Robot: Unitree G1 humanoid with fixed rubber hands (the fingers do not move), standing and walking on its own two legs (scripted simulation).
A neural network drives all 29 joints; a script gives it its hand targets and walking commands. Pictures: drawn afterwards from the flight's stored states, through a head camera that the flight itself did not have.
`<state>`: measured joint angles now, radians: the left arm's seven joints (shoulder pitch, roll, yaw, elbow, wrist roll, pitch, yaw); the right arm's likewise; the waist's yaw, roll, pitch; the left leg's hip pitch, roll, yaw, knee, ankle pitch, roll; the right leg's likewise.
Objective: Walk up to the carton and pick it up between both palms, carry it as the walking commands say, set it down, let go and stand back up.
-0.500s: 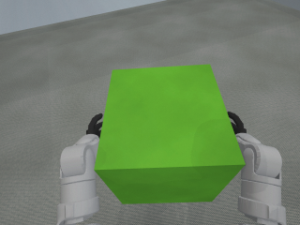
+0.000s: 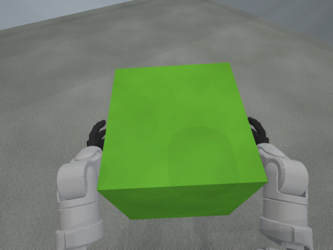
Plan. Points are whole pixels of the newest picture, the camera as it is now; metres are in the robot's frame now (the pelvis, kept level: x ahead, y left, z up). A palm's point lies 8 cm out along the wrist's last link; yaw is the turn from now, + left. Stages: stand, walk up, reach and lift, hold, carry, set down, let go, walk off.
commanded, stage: carry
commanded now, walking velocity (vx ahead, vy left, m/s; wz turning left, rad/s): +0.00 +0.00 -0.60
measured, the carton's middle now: (176, 147) +0.36 +0.01 +0.06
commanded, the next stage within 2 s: none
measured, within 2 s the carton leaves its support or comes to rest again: neither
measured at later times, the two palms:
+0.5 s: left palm (139, 164) +0.30 +0.09 +0.08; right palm (312, 190) +0.24 -0.26 +0.09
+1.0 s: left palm (211, 183) +0.26 -0.06 +0.07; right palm out of the picture +0.09 -0.38 +0.08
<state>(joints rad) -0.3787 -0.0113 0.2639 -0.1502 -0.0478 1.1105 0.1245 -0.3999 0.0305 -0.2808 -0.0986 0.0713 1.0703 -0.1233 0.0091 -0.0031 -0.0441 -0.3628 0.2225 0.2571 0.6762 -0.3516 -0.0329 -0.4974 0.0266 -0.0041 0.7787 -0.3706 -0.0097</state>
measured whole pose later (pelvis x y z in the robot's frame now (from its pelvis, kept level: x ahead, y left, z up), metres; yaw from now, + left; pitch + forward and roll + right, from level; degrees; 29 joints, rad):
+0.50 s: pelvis -0.05 -0.03 +0.00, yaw -11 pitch +4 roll +1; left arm -0.37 -0.02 0.26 -0.16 -0.05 1.07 0.13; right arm -0.41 0.02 -0.27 -0.09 0.08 1.03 -0.12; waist 0.01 -0.06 0.00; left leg -0.35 0.04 0.15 0.61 -0.32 0.02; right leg -0.63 0.07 0.07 0.92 -0.41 -0.03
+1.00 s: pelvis -0.11 -0.06 +0.00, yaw -28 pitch +6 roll +2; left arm -0.41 -0.05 0.26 -0.06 -0.04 1.05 0.14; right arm -0.39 0.00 -0.30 -0.08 0.08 1.04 -0.12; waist 0.01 -0.05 -0.01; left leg -0.42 0.00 0.12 0.72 -0.59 -0.07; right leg -0.53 0.07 0.12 0.59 -0.15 -0.03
